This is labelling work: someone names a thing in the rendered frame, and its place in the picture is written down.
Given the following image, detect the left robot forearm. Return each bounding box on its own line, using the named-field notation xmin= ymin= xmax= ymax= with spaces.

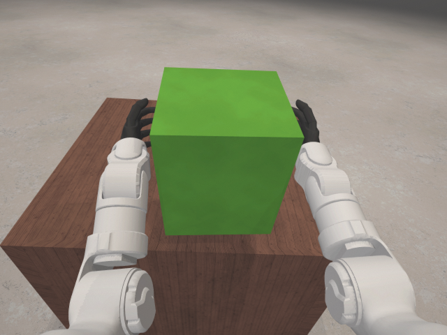
xmin=68 ymin=137 xmax=151 ymax=324

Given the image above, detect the carton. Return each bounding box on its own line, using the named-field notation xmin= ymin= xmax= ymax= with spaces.
xmin=149 ymin=67 xmax=305 ymax=235

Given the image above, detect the left robot hand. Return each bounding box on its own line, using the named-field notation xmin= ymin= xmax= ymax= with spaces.
xmin=121 ymin=98 xmax=156 ymax=148

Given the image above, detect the left robot upper arm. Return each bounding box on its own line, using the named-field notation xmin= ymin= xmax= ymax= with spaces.
xmin=40 ymin=267 xmax=156 ymax=335

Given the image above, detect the pedestal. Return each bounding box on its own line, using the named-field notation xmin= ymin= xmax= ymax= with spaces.
xmin=0 ymin=98 xmax=332 ymax=335

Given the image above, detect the right robot upper arm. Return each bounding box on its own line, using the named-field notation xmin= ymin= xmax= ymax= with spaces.
xmin=325 ymin=255 xmax=447 ymax=335

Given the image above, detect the right robot hand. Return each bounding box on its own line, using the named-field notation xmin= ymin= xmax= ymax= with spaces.
xmin=292 ymin=99 xmax=320 ymax=144

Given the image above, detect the right robot forearm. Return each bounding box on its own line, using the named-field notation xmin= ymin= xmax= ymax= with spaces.
xmin=294 ymin=142 xmax=416 ymax=309

